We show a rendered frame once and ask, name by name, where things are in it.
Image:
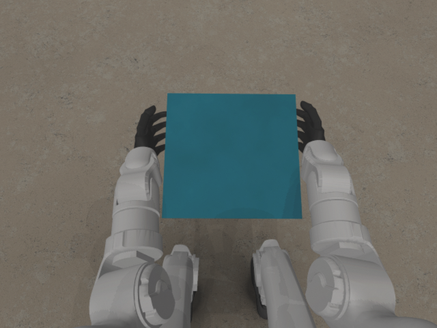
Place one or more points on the left robot thigh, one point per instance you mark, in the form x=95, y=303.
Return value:
x=182, y=270

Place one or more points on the right robot hand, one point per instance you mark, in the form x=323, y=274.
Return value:
x=312, y=125

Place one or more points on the right robot shin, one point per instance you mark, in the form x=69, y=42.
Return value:
x=268, y=243

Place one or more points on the robot right forearm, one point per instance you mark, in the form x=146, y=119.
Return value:
x=336, y=223

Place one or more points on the left robot upper arm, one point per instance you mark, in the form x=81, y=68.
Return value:
x=138, y=296

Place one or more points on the right robot upper arm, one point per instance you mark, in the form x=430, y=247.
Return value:
x=352, y=293

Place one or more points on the carton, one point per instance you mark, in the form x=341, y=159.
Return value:
x=231, y=156

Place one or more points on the left robot hand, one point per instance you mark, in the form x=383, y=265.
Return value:
x=145, y=131

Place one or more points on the robot left forearm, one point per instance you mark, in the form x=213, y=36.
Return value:
x=135, y=237

